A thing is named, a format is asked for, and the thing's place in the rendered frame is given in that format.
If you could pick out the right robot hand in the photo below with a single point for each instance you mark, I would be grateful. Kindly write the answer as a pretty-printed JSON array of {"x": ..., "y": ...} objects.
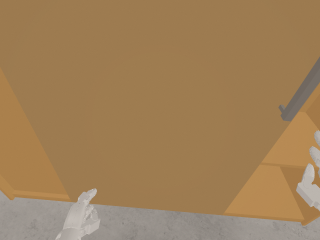
[{"x": 308, "y": 191}]

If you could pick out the left robot hand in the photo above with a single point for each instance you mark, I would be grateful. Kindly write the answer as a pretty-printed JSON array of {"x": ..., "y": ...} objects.
[{"x": 76, "y": 217}]

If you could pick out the wardrobe door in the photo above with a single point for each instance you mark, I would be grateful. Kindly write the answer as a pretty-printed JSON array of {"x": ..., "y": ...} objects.
[
  {"x": 23, "y": 162},
  {"x": 158, "y": 104}
]

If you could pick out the robot left forearm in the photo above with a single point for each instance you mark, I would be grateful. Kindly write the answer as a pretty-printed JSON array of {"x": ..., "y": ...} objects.
[{"x": 69, "y": 234}]

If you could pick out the handle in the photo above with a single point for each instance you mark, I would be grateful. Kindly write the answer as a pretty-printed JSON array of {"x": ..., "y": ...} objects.
[{"x": 302, "y": 94}]

